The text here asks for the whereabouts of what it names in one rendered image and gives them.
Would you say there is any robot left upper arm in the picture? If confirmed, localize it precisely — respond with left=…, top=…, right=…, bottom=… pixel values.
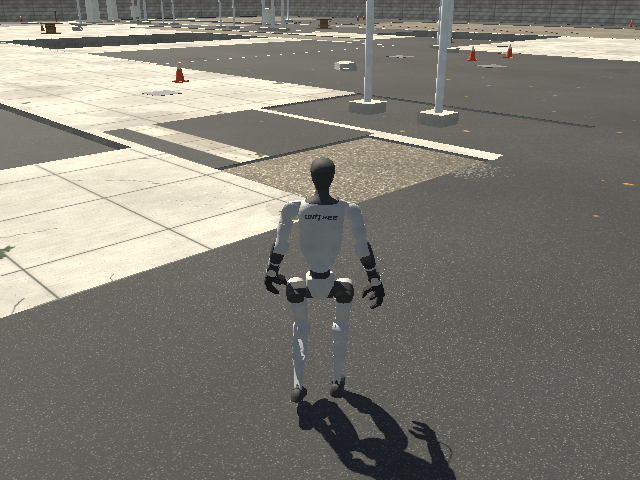
left=273, top=200, right=301, bottom=255

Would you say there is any robot right hand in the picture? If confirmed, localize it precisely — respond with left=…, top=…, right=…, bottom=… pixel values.
left=362, top=282, right=385, bottom=309

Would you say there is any right robot forearm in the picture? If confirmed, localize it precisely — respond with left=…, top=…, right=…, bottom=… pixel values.
left=360, top=242, right=382, bottom=286

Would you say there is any robot left hand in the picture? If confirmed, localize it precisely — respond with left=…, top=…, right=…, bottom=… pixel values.
left=264, top=273, right=287, bottom=294

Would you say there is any left robot thigh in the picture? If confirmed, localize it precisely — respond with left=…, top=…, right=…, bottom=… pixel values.
left=286, top=277, right=310, bottom=338

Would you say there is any right robot shin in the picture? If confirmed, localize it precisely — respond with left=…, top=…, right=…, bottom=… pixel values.
left=332, top=323, right=349, bottom=384

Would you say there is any robot right upper arm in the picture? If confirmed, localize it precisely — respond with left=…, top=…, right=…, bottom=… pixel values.
left=342, top=201, right=370, bottom=258

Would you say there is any left robot forearm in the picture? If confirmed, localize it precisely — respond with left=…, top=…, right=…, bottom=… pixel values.
left=266, top=239, right=284, bottom=277

